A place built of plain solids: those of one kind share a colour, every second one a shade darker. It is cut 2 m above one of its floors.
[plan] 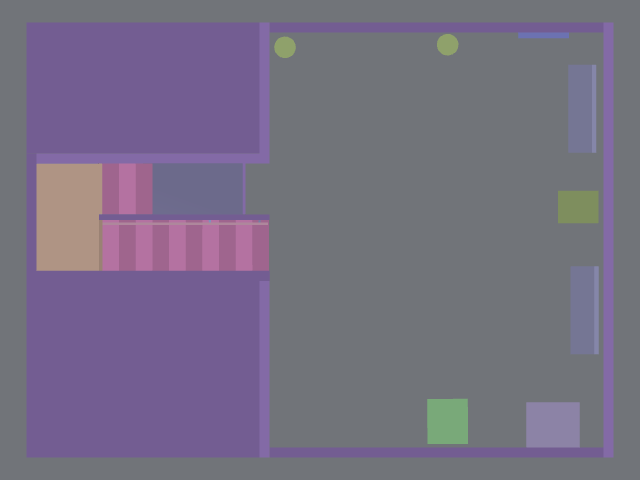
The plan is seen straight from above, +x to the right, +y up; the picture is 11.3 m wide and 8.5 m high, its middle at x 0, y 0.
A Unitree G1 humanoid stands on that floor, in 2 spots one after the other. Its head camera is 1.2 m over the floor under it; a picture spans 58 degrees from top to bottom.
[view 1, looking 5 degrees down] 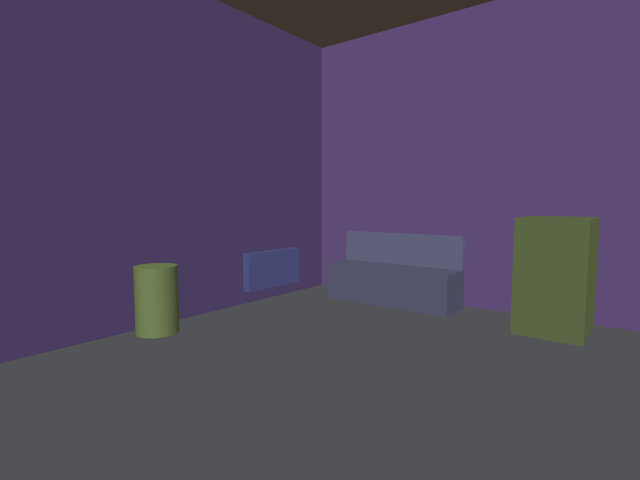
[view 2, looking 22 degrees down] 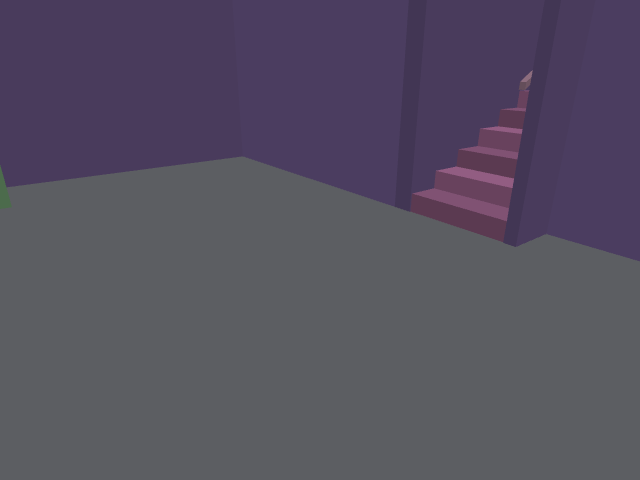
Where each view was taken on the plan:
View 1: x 0.10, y -0.14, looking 38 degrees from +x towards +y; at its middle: wall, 6.22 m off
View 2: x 1.93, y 1.88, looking -127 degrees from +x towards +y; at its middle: ground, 3.20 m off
